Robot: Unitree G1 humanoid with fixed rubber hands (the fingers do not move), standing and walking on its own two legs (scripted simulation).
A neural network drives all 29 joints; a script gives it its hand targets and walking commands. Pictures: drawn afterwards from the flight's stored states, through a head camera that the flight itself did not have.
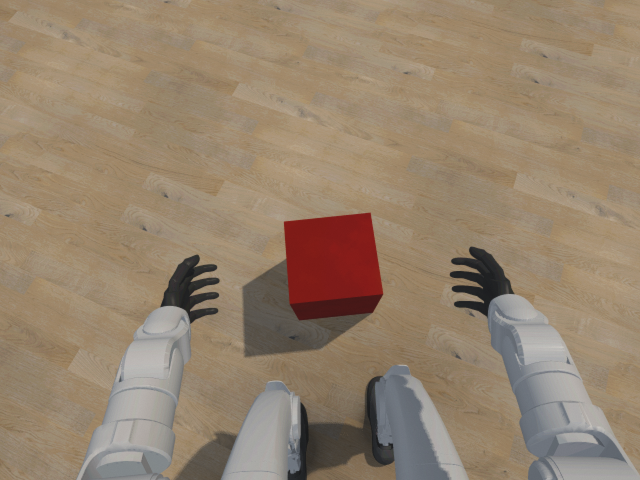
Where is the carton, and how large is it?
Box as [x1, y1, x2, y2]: [284, 213, 382, 319]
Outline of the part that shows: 370,213 284,221 289,301 299,319 372,312 382,295 382,289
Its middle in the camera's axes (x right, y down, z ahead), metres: +0.03 +0.08 +1.01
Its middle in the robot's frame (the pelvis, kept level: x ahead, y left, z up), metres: +0.50 +0.00 -0.56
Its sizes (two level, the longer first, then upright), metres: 0.210 0.200 0.250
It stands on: the floor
